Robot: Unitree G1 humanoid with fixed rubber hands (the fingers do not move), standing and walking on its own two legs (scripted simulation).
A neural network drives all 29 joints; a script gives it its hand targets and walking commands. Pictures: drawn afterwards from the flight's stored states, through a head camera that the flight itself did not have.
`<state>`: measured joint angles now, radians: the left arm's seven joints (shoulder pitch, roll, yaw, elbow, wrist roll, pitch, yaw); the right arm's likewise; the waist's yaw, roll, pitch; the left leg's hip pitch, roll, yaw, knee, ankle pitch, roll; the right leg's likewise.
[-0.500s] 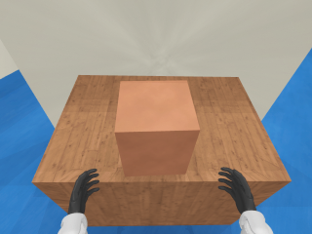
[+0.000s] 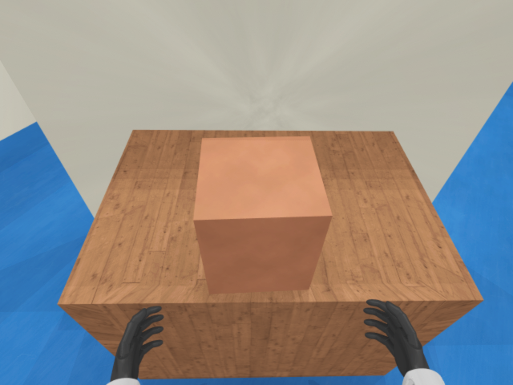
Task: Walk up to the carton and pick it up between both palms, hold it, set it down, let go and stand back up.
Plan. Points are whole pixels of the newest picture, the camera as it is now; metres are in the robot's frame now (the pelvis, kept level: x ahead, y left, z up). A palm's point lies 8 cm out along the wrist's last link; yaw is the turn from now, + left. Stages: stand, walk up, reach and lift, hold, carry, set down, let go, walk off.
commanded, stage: set down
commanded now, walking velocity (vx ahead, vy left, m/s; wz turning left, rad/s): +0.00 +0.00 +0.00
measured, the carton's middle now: (258, 217) +0.42 +0.03 -0.01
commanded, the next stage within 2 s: let go in 1.30 s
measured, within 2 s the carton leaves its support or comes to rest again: neither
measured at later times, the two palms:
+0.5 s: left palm (129, 371) +0.15 +0.22 -0.06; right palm (411, 367) +0.16 -0.21 -0.05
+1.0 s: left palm (132, 378) +0.14 +0.22 -0.08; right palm (407, 374) +0.15 -0.21 -0.07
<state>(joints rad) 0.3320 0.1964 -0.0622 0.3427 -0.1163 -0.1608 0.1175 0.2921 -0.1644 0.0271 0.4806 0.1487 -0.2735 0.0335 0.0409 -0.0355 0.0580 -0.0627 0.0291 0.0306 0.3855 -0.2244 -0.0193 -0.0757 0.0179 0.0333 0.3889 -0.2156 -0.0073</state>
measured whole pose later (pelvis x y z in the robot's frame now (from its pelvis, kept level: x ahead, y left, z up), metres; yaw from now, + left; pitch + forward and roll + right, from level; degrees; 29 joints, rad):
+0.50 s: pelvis +0.01 +0.00 +0.00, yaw +0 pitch -6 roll +0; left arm 0.33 0.19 -0.03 0.36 -0.06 -0.04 0.09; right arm 0.30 -0.16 -0.01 0.55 0.09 -0.24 0.04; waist 0.04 -0.03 0.08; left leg -0.05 0.03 0.03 0.37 -0.23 -0.02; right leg -0.05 0.02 0.03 0.37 -0.21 -0.01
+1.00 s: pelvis +0.01 +0.00 +0.00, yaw +1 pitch -5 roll +0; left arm 0.26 0.19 -0.03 0.45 -0.04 0.06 0.06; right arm 0.25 -0.15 -0.02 0.64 0.03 -0.20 0.02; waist 0.03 -0.03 0.09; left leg -0.08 0.03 0.01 0.38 -0.22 -0.02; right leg -0.08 0.02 0.02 0.37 -0.21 -0.01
